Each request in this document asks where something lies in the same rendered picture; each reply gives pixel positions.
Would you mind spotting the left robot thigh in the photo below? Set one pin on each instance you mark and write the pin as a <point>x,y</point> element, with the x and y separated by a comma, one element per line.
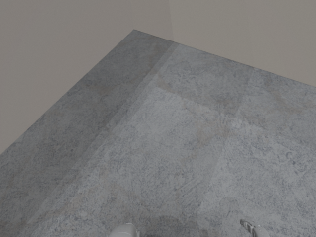
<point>124,230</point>

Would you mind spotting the right robot hand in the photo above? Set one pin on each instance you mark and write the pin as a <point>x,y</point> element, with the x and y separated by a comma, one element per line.
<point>254,228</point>

